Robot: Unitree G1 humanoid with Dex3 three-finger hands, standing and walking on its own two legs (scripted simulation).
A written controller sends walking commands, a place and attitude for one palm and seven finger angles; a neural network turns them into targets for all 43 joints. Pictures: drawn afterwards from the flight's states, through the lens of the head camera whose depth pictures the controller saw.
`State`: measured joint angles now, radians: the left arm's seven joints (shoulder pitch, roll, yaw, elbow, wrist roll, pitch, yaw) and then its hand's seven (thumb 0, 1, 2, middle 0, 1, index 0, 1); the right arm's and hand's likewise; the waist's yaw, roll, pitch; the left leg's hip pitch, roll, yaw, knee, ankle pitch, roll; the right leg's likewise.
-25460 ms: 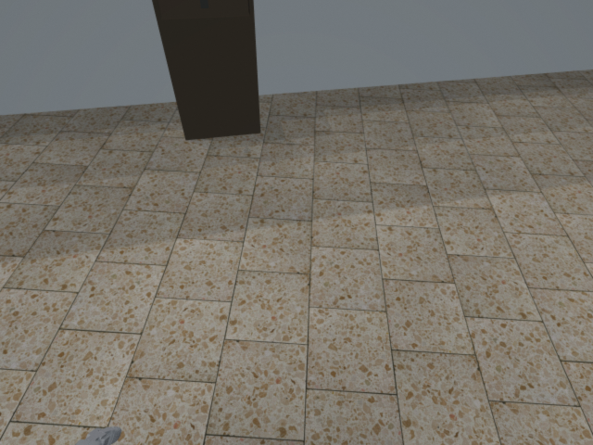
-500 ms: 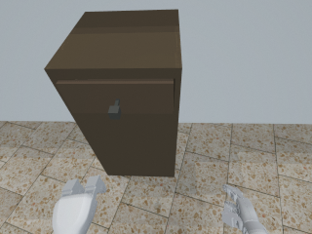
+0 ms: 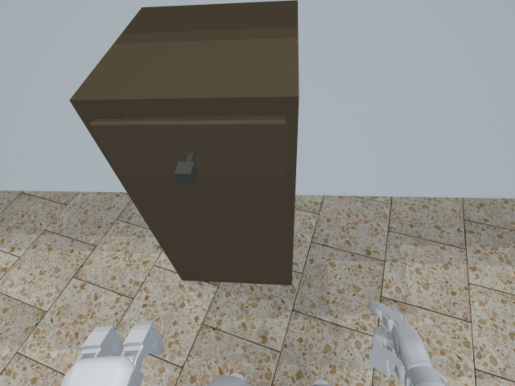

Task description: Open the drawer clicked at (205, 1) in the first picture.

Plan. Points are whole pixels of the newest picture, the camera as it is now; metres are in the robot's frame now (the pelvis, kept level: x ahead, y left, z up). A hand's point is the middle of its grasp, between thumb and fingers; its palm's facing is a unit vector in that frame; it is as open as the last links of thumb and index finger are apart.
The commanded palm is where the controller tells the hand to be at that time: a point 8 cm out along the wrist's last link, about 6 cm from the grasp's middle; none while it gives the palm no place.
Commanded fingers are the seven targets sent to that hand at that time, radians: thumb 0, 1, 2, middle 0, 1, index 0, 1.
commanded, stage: open the thumb to release the handle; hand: left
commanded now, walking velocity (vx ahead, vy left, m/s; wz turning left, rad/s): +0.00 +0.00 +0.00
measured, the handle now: (188, 166) +0.50 +0.22 +0.03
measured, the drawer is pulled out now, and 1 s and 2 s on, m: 0.02 0.02 0.02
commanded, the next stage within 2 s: lift the hand off the handle in 0.44 s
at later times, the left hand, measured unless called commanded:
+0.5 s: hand (116, 382) +0.12 +0.21 +0.01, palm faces -0.05 -0.09 -0.99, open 12.9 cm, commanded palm +0.10 +0.21 +0.06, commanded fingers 0.00 -0.50 0.30 -0.30 -1.20 -0.30 -1.20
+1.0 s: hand (110, 357) +0.15 +0.22 +0.03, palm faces +0.03 -0.14 -0.99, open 13.8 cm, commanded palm +0.12 +0.21 +0.09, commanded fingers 0.00 -0.50 0.30 -0.30 -1.20 -0.30 -1.20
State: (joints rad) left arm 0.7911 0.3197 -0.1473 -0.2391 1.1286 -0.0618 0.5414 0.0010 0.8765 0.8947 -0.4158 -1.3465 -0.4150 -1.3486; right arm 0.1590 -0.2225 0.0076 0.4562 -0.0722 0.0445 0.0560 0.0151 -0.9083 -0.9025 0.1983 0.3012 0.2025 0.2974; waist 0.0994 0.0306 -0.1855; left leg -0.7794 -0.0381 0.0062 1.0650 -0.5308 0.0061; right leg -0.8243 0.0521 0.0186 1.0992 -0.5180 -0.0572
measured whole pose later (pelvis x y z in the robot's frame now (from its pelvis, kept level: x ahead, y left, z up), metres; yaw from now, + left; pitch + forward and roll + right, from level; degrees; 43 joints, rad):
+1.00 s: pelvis +0.01 +0.01 +0.01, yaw +1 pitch +13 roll +1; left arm 0.71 0.32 -0.11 -0.26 1.03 0.04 0.52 0.00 -0.49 0.30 -0.32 -1.20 -0.32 -1.20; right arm 0.17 -0.23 0.00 0.48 -0.05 0.07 0.03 0.02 -0.91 -0.90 0.20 0.30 0.20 0.30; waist 0.07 0.06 -0.18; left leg -0.74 -0.04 -0.02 1.04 -0.53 0.01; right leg -0.77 0.05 0.00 1.05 -0.51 -0.05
